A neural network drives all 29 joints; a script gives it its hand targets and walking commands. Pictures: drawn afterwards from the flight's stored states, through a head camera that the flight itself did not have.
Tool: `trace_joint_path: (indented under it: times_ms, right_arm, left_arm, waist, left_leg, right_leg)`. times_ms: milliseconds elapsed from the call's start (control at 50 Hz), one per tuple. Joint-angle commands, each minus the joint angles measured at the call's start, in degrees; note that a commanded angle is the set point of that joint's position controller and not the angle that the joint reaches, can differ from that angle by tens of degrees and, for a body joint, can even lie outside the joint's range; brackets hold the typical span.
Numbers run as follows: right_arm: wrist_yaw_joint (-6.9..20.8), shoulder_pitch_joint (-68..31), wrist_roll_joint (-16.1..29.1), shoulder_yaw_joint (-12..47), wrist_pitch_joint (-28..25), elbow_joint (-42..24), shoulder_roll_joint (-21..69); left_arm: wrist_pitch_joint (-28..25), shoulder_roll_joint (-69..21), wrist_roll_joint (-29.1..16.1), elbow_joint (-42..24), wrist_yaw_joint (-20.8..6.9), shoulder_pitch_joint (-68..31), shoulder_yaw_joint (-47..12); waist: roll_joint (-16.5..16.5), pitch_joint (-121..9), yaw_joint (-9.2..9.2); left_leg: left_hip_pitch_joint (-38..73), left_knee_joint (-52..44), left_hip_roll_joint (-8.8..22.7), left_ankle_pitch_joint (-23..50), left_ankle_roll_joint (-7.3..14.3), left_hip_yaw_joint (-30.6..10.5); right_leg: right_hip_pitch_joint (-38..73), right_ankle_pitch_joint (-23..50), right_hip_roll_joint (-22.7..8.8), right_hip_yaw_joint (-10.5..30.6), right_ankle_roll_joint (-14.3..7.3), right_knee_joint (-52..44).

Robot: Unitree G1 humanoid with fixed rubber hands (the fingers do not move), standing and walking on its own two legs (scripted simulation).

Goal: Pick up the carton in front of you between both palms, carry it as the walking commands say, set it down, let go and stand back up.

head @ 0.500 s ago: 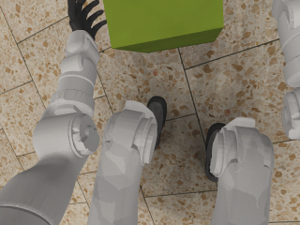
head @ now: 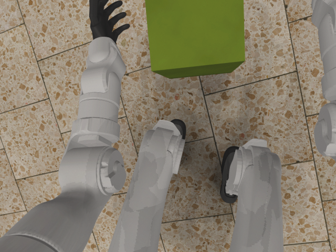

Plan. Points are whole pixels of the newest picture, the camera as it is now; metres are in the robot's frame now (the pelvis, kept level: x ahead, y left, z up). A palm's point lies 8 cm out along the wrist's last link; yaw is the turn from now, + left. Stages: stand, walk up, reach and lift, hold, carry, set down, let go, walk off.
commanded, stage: set down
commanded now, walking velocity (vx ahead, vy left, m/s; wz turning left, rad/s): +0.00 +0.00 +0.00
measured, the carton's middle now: (196, 35) +0.55 +0.08 -0.33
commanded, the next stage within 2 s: let go in 0.58 s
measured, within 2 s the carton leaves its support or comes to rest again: neither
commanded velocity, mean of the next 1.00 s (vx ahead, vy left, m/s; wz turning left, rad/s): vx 0.00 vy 0.00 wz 0.00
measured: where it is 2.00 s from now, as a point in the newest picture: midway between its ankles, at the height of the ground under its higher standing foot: (199, 169)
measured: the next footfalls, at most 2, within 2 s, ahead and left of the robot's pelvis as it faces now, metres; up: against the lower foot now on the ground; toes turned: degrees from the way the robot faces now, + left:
none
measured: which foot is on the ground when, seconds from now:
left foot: down 0.00-1.00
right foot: down 0.00-1.00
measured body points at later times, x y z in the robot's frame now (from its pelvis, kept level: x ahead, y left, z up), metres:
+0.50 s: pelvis +0.03 +0.00 +0.13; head +0.34 -0.01 +0.45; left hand +0.49 +0.24 +0.03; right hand +0.62 -0.13 +0.03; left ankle +0.15 +0.12 -0.42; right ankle +0.08 -0.11 -0.42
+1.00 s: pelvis +0.08 +0.01 +0.25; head +0.30 -0.03 +0.65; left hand +0.40 +0.22 +0.15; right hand +0.46 -0.21 +0.14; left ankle +0.15 +0.12 -0.42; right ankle +0.08 -0.11 -0.42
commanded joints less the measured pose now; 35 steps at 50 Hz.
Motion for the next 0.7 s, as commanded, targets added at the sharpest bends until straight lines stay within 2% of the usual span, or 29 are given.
trace_joint_path:
  times_ms: [0,20,40,60,80,100,140,160,180,200,220,260,280,320,340,360,380,400,420,440,460,480,500,540,580,600,620,660,680]
  right_arm:
    - [0.46,-15.04,-1.97,-3.23,-1.14,-7.35,-6.1]
    - [0.46,-15.42,-0.26,-2.47,-0.61,-4.71,-7.3]
    - [0.63,-16.84,-2.07,-2.0,-0.94,-9.56,-5.68]
    - [0.8,-16.75,-2.02,-3.17,-0.98,-9.43,-5.7]
    - [1.03,-14.91,-3.21,-3.85,-0.4,-8.07,-8.27]
    - [1.59,-16.07,-1.78,-1.63,0.13,-6.5,-5.6]
    - [1.11,-16.43,-2.02,-2.43,0.19,-10.16,-6.22]
    - [1.51,-13.91,-2.86,-5.25,-0.65,-12.36,-5.47]
    - [2.0,-12.46,-2.98,-5.1,-0.36,-5.22,-6.7]
    - [2.04,-12.48,-3.23,-4.63,-0.34,-8.51,-5.47]
    - [2.38,-10.46,-2.44,-2.84,-0.98,-10.25,-2.42]
    - [2.4,-11.72,-4.5,-5.19,-1.04,-11.46,-4.98]
    - [2.2,-9.7,-3.63,-5.1,-1.16,-15.55,-3.94]
    - [2.66,-11.62,-2.8,-3.18,-0.5,-11.32,-2.29]
    - [2.15,-8.51,-2.88,-4.2,-0.17,-12.04,-1.92]
    - [2.38,-9.56,-3.75,-3.77,-0.09,-11.36,-2.67]
    - [1.77,-6.82,-6.05,-7.26,-0.25,-9.88,-1.35]
    - [1.9,-7.42,-7.73,-5.69,-0.68,-9.9,-4.17]
    - [2.28,-9.01,-6.49,-5.34,-0.38,-7.41,-2.66]
    - [2.19,-8.66,-7.94,-6.87,-0.92,-10.74,-2.99]
    - [2.17,-7.67,-4.56,-5.79,-1.18,-14.28,-1.9]
    - [2.65,-6.78,-6.27,-7.28,-1.64,-8.79,-5.3]
    - [2.38,-3.67,-5.93,-6.06,-1.23,-7.24,-0.87]
    - [3.06,-5.26,-7.24,-7.83,-1.03,-4.79,-3.01]
    - [3.1,-3.19,-8.39,-9.18,-2.27,-8.56,-2.53]
    - [3.25,-4.45,-8.55,-9.87,-2.75,-9.85,-3.03]
    - [3.71,-0.52,-8.07,-8.93,-2.43,-5.73,-2.92]
    - [2.53,4.7,-9.82,-11.5,-2.96,-7.46,0.56]
    - [2.08,9.8,-8.76,-13.57,-3.63,-9.57,-0.86]
  left_arm:
    - [-0.09,6.25,-1.26,-10.69,-0.41,-10.82,-1.45]
    - [0.49,4.38,0.29,-6.52,-0.2,-11.62,-0.26]
    - [0.03,4.34,-1.63,-9.32,-0.32,-9.44,-0.17]
    - [0.24,5.9,-1.03,-10.14,-0.21,-9.36,0.05]
    - [1.04,6.06,-0.19,-9.22,0.13,-7.09,-0.46]
    - [1.41,4.7,0.17,-7.58,0.21,-4.19,0.4]
    - [0.52,6.33,0.61,-11.0,-0.56,-4.2,1.58]
    - [0.38,4.95,-0.07,-13.14,-0.31,-4.72,-1.18]
    - [1.04,2.65,-0.61,-9.91,-0.06,-3.93,-0.57]
    - [0.57,3.56,-1.03,-12.31,-0.07,-5.32,0.42]
    - [0.75,3.95,-1.37,-11.72,-0.28,-2.27,-2.01]
    - [0.06,2.96,1.9,-16.07,-0.44,-1.76,-0.08]
    - [-0.37,3.4,0.5,-14.95,-1.01,2.17,-0.1]
    - [1.05,3.23,1.31,-10.98,-0.79,-0.67,0.66]
    - [0.45,5.87,1.99,-16.56,-0.78,-3.15,2.17]
    - [0.71,3.42,1.98,-11.87,-1.22,3.14,1.38]
    - [0.15,6.57,3.01,-15.17,-1.29,0.72,1.2]
    - [0.25,2.06,0.14,-12.04,-1.75,3.07,0.29]
    - [0.54,-0.78,0.55,-13.22,-1.95,3.69,-2.34]
    - [0.23,3.99,2.71,-14.65,-2.1,-0.06,1.26]
    - [0.03,3.79,1.4,-13.08,-1.98,3.87,2.03]
    - [0.67,2.3,0.2,-12.37,-2.12,4.02,-2.48]
    - [-0.56,3.95,3.42,-11.96,-2.07,5.47,1.91]
    - [-0.35,-0.57,1.69,-12.27,-2.25,5.44,-0.92]
    - [-0.43,-2.56,2.96,-13.55,-2.53,5.73,0.02]
    - [-0.42,-2.48,1.97,-11.94,-3.03,6.87,-2.32]
    - [-0.75,0.12,3.67,-13.23,-3.12,7.53,0.57]
    - [-2.14,2.18,4.54,-15.68,-3.96,11.57,-2.03]
    - [-2.86,-0.83,6.01,-14.91,-4.27,16.03,-1.71]
  waist:
    - [-9.67,-67.2,-1.33]
    - [-5.5,-64.55,2.18]
    - [-12.74,-68.82,2.19]
    - [-11.67,-68.61,2.05]
    - [-10.52,-69.98,-1.33]
    - [-11.35,-70.22,3.62]
    - [-14.26,-68.95,4.6]
    - [-11.51,-71.98,-0.27]
    - [-8.42,-69.8,0.24]
    - [-11.95,-66.66,3.04]
    - [-12.92,-69.09,0.37]
    - [-9.35,-72.6,4.07]
    - [-11.2,-73.92,1.95]
    - [-16.34,-71.11,2.55]
    - [-12.92,-74.31,2.51]
    - [-15.62,-69.12,6.0]
    - [-12.24,-73.69,-0.32]
    - [-15.53,-68.97,0.53]
    - [-12.44,-65.92,2.52]
    - [-12.58,-69.36,-1.63]
    - [-12.84,-70.44,4.49]
    - [-9.02,-69.93,-0.15]
    - [-9.68,-67.93,3.96]
    - [-10.06,-64.07,0.66]
    - [-10.92,-63.85,0.74]
    - [-10.85,-64.28,-2.49]
    - [-9.76,-66.0,1.7]
    - [-10.12,-71.19,-0.8]
    - [-3.3,-69.29,1.38]
  left_leg:
    - [46.17,-8.65,-1.33,16.15,-1.54,4.34]
    - [51.08,-8.33,-0.45,16.51,-1.9,3.94]
    - [51.76,-9.83,-2.02,18.47,-1.51,5.08]
    - [48.88,-11.11,-1.58,17.76,-1.99,3.88]
    - [48.18,-11.5,-1.39,13.68,-2.54,5.38]
    - [46.27,-13.82,-1.75,17.84,-2.4,6.6]
    - [42.33,-15.11,-1.83,17.63,-2.04,5.66]
    - [49.59,-15.03,-1.64,22.61,-1.3,3.8]
    - [49.9,-15.59,-1.27,21.06,-2.43,5.49]
    - [52.01,-17.5,-1.52,23.48,-1.7,4.31]
    - [55.99,-19.21,-1.71,24.3,-1.09,3.4]
    - [57.88,-21.43,-2.56,27.14,-1.93,4.75]
    - [56.49,-21.08,-1.86,26.76,-1.31,5.03]
    - [53.7,-23.94,-1.79,25.35,-1.47,4.98]
    - [56.85,-23.59,-1.91,24.65,-1.51,6.02]
    - [53.24,-26.23,-1.51,23.83,-1.42,6.03]
    - [55.24,-27.53,-1.25,25.42,-1.23,4.1]
    - [56.17,-28.84,-1.43,24.29,-1.44,4.42]
    - [59.34,-30.72,-1.95,26.06,-2.05,4.9]
    - [59.41,-28.95,-1.13,27.06,-1.91,4.03]
    - [65.35,-31.04,-1.22,31.88,-0.86,3.22]
    - [66.24,-33.56,-1.07,28.82,-1.94,2.75]
    - [65.35,-33.52,-1.49,28.29,-1.69,4.22]
    - [67.6,-37.32,-0.82,23.5,-1.51,2.19]
    - [64.26,-38.5,-1.07,24.71,-2.13,3.72]
    - [67.7,-39.29,-0.22,25.0,-1.48,0.91]
    - [68.41,-40.42,-0.74,26.14,-2.24,3.8]
    - [74.01,-42.14,-0.28,32.68,-1.23,2.16]
    - [77.28,-41.63,-0.02,33.39,-1.09,2.83]
  right_leg:
    - [22.92,9.28,-0.14,-3.0,-1.25,-15.46]
    - [17.57,5.48,-0.01,-1.56,-1.99,-17.64]
    - [22.72,7.85,0.56,-2.41,-0.54,-19.65]
    - [26.49,10.39,0.63,-2.04,-1.04,-19.37]
    - [29.47,9.31,0.53,-2.6,-1.24,-20.04]
    - [32.44,13.05,1.03,-1.19,-0.99,-20.44]
    - [36.42,15.21,0.48,-1.14,-0.99,-21.31]
    - [34.77,18.36,0.66,-1.79,-1.29,-21.98]
    - [34.47,17.26,0.99,-0.62,-1.39,-24.4]
    - [30.86,14.83,0.48,-1.99,-0.71,-25.55]
    - [32.8,16.27,1.34,-2.1,-0.31,-26.82]
    - [34.38,16.46,0.56,-1.66,-0.73,-28.06]
    - [37.9,20.36,0.36,-1.51,-0.24,-28.82]
    - [43.18,21.91,0.96,-0.87,0.07,-31.44]
    - [44.72,20.49,0.65,0.24,-0.17,-33.48]
    - [47.71,21.75,0.27,0.36,0.85,-34.98]
    - [46.01,23.77,1.2,0.36,0.25,-34.04]
    - [46.53,20.08,0.31,-0.27,0.22,-36.68]
    - [42.66,19.59,0.82,-1.67,-0.1,-36.94]
    - [43.26,21.33,0.67,-0.66,-0.24,-36.55]
    - [42.03,22.21,1.03,-0.58,0.37,-38.95]
    - [44.67,20.51,0.74,-1.27,-1.05,-39.88]
    - [44.74,21.59,1.01,0.91,0.03,-42.18]
    - [42.88,15.29,0.6,-0.58,-0.41,-44.74]
    - [48.99,19.55,0.2,0.43,-0.92,-47.95]
    - [50.94,21.83,0.41,-0.77,-0.86,-47.27]
    - [53.71,23.14,0.5,-0.07,-0.62,-48.87]
    - [52.58,27.29,1.19,0.07,-0.41,-49.24]
    - [51.73,27.83,0.82,2.14,-0.71,-51.98]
